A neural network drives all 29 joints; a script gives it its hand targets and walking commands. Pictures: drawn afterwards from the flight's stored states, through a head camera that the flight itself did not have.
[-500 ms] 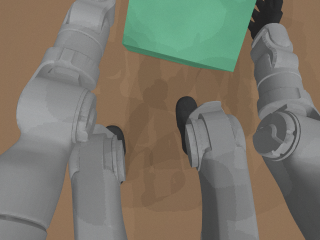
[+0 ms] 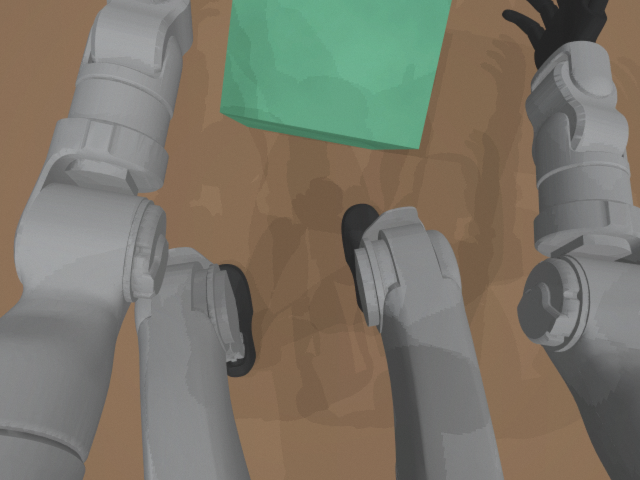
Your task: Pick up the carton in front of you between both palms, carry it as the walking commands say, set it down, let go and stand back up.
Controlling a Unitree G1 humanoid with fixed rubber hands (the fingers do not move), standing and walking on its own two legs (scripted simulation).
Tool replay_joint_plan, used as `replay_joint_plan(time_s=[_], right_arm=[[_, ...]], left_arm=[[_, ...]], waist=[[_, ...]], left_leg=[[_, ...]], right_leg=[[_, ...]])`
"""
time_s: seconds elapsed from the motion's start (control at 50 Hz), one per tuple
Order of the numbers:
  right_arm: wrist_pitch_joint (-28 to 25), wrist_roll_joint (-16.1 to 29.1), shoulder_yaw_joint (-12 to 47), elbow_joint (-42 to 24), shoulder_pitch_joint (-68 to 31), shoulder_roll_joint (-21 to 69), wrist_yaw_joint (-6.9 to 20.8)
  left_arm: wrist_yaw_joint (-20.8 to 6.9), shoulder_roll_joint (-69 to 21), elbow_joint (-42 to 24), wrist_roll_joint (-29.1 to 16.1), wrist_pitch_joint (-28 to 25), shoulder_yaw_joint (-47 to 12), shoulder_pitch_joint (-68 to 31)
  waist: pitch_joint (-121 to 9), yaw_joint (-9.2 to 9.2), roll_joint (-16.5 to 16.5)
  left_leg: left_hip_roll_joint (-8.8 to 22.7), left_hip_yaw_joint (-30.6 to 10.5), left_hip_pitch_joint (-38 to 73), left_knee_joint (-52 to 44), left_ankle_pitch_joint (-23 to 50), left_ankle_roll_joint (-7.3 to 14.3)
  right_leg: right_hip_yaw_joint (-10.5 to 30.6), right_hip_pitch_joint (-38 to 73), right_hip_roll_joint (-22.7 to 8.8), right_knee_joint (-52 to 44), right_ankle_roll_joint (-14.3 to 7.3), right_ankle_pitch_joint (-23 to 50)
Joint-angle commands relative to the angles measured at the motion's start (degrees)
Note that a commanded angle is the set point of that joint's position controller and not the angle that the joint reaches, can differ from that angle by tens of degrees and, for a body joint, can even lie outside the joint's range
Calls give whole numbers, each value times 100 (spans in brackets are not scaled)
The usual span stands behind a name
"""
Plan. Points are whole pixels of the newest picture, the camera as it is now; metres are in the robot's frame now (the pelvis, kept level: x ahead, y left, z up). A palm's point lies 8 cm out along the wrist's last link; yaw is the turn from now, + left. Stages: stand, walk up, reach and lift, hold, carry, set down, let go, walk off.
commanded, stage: set down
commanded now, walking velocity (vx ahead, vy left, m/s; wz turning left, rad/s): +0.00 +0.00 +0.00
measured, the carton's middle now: (328, 57) +0.51 -0.10 -0.29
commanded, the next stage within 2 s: let go in 0.76 s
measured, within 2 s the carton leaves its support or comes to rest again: neither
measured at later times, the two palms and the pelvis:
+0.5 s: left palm out of the picture +0.59 +0.05 +0.01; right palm out of the picture +0.46 -0.32 +0.02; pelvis +0.03 +0.00 +0.12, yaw -1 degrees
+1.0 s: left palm out of the picture +0.54 +0.08 +0.14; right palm out of the picture +0.43 -0.30 +0.15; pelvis +0.06 -0.01 +0.25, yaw +0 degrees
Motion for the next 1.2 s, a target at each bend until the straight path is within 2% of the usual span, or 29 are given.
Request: replay_joint_plan(time_s=[0.0, 0.06, 0.12, 0.2, 0.3, 0.36, 0.42, 0.62, 0.72, 0.8, 0.88, 0.96, 1.06, 1.12, 1.18], right_arm=[[71, -173, -74, -721, -979, -608, -16], [104, -305, -91, -757, -960, -453, 16], [144, -424, -174, -764, -807, -378, 50], [194, -528, -331, -867, -500, -400, 100], [277, -542, -479, -1273, -204, -547, 181], [354, -512, -519, -1497, -42, -590, 253], [418, -491, -522, -1565, 131, -558, 325], [361, -705, -579, -1427, 493, -306, 476], [294, -850, -627, -1330, 570, -221, 504], [211, -1018, -584, -1317, 897, -137, 588], [125, -1227, -440, -1556, 1703, -122, 792], [42, -1394, -125, -1957, 2680, -164, 1058], [-67, -1409, 373, -2289, 3594, -270, 1246], [-138, -1312, 697, -2324, 4282, -231, 1281], [-224, -1199, 984, -2382, 5030, -176, 1269]], left_arm=[[-74, 373, -217, 171, -42, 426, -1489], [-148, 394, 108, 293, -104, 618, -1347], [-191, 399, 236, 392, -138, 724, -1250], [-220, 313, -10, 454, -117, 688, -1159], [-221, 145, -756, 438, 35, 492, -1113], [-215, 66, -1126, 459, 149, 451, -1016], [-215, 18, -1281, 524, 225, 511, -836], [-330, -111, -946, 739, 138, 849, -182], [-419, -137, -768, 764, 57, 928, -53], [-425, -290, -715, 871, -32, 1070, 392], [-290, -681, -1097, 1090, -119, 1241, 1372], [-18, -1193, -1925, 1299, -209, 1355, 2621], [212, -1431, -2908, 1252, -380, 1270, 3620], [201, -1436, -3004, 1150, -517, 1165, 4361], [100, -1356, -2886, 1057, -678, 1078, 5148]], waist=[[-6674, -369, 137], [-6513, -275, -59], [-6596, -273, -58], [-6993, -391, 205], [-7763, -548, 700], [-8063, -549, 890], [-8072, -485, 936], [-7458, -307, 577], [-7153, -295, 485], [-7216, -193, 428], [-7530, -95, 349], [-7353, 44, 195], [-6233, 125, -11], [-5570, 216, -165], [-5067, 316, -363]], left_leg=[[-326, 883, 1725, -1450, 157, 246], [-326, 852, 1507, -1705, 159, 284], [-340, 828, 1604, -1961, 199, 292], [-367, 815, 2154, -2320, 354, 245], [-389, 809, 3223, -2782, 815, 140], [-398, 795, 3754, -3046, 1169, 100], [-394, 767, 4043, -3343, 1397, 87], [-351, 645, 4359, -4516, 1670, 119], [-321, 582, 4649, -5092, 1716, 121], [-304, 552, 5070, -5521, 1954, 98], [-302, 523, 5718, -5968, 2460, 50], [-279, 481, 6286, -6504, 2713, 0], [-238, 501, 6638, -7193, 2059, -2], [-216, 535, 6787, -7510, 1719, 39], [-187, 543, 6916, -7774, 1616, 96]], right_leg=[[-800, 4877, 165, -1203, 281, 1253], [-783, 4888, 178, -1398, 331, 1195], [-803, 4905, 199, -1612, 355, 1181], [-883, 4976, 224, -1914, 341, 1369], [-1010, 5235, 265, -2299, 274, 1930], [-1044, 5454, 306, -2541, 243, 2280], [-1028, 5674, 332, -2813, 232, 2516], [-891, 6551, 329, -3853, 242, 2819], [-845, 6903, 301, -4390, 228, 2785], [-833, 7321, 295, -4756, 205, 2878], [-815, 8082, 304, -5103, 140, 3281], [-703, 8939, 305, -5509, 24, 3424], [-489, 9709, 254, -6114, -60, 2794], [-364, 10185, 207, -6450, -51, 2507], [-221, 10757, 159, -6760, -18, 2536]])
